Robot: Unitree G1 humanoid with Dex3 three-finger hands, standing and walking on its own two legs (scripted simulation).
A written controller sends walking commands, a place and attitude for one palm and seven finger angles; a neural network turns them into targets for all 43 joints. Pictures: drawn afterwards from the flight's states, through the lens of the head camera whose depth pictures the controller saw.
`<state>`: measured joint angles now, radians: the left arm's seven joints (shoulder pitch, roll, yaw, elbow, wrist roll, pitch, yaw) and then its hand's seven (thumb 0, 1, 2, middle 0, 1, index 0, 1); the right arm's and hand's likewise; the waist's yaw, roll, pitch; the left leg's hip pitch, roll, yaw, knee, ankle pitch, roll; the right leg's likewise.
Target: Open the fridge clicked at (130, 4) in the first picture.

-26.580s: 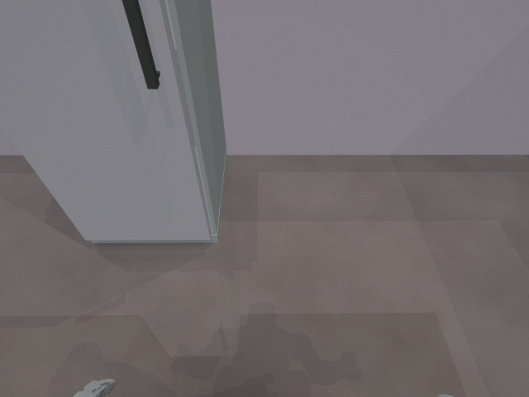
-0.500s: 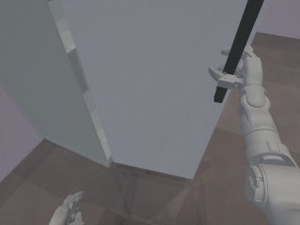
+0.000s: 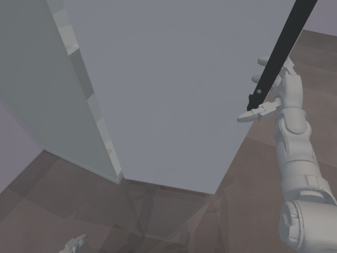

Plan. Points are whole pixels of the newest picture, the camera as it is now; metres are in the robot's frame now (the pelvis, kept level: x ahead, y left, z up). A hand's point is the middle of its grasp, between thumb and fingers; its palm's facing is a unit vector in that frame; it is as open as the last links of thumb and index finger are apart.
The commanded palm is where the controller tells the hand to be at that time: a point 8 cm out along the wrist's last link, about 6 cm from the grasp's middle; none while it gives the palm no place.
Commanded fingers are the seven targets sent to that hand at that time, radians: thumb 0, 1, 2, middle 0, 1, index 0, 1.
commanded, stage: slip the hand off the handle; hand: right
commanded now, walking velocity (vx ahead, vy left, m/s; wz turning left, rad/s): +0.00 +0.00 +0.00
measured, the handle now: (284, 34) +0.50 -0.17 +0.27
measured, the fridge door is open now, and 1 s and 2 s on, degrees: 76 76 76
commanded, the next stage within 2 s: draw the hand back to the body in 1.46 s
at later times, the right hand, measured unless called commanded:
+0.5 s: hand (294, 98) +0.44 -0.22 +0.17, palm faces +0.06 +0.99 -0.11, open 14.7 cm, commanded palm +0.41 -0.27 +0.17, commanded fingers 0.00 0.55 -0.20 0.25 1.15 0.25 1.15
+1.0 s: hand (298, 126) +0.36 -0.21 +0.17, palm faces +0.07 +0.99 -0.13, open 14.7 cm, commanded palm +0.33 -0.26 +0.17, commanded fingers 0.00 0.55 -0.20 0.25 1.15 0.25 1.15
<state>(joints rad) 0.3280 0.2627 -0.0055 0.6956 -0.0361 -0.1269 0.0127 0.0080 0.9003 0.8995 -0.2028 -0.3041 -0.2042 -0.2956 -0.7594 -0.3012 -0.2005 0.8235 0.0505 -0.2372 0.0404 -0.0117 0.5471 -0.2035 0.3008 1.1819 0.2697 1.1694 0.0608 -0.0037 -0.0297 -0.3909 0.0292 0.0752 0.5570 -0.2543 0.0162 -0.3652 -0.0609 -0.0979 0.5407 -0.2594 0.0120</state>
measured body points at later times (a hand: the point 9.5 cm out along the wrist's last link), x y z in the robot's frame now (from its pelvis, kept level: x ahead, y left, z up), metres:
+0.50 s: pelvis +0.01 -0.02 +0.00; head +0.03 -0.03 +0.45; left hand +0.10 +0.23 -0.11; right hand +0.43 -0.27 +0.17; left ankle +0.02 +0.11 -0.73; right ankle +0.01 -0.13 -0.73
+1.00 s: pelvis +0.00 -0.02 +0.00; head +0.00 -0.02 +0.45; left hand +0.16 +0.21 -0.09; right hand +0.35 -0.26 +0.17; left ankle +0.02 +0.11 -0.73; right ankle +0.01 -0.13 -0.73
